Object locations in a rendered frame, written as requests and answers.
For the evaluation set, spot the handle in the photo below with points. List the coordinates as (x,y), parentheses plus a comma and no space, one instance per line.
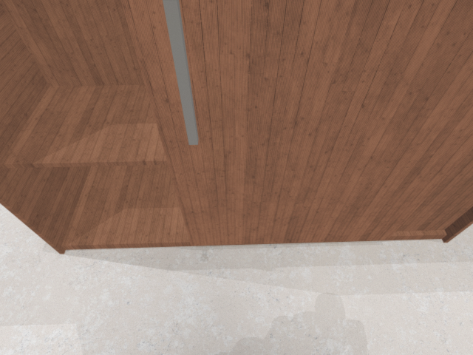
(178,48)

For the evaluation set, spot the wardrobe door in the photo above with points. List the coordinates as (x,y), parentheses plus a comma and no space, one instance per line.
(318,120)
(450,200)

